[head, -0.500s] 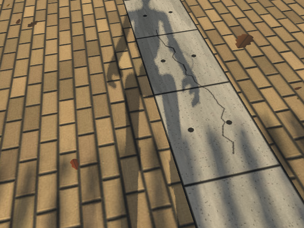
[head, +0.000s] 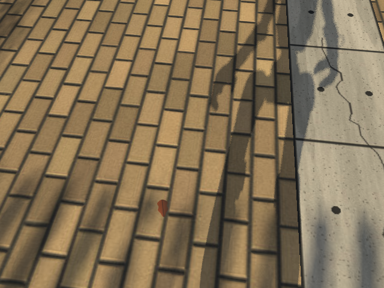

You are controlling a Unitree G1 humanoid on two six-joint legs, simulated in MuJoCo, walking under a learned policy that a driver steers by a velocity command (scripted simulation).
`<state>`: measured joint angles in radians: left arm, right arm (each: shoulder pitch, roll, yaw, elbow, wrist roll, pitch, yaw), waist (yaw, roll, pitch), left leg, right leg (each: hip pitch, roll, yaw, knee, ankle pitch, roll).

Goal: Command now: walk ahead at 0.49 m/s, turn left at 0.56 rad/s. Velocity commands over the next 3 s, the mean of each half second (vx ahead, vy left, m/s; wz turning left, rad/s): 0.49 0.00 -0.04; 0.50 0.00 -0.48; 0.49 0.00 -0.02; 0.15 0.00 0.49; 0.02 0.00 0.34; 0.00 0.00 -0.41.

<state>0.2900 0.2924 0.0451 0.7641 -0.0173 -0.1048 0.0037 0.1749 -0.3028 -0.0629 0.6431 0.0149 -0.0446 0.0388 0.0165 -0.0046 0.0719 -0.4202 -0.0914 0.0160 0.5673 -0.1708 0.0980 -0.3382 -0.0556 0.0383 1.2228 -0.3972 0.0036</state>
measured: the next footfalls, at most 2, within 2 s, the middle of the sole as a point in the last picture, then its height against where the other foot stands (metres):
right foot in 0.42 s outside the picture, level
left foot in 0.90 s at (203, 204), level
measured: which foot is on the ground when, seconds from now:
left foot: down 0.00-0.42, up 0.44-0.88, down 0.90-1.00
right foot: up 0.00-0.40, down 0.42-0.92, up 0.94-1.00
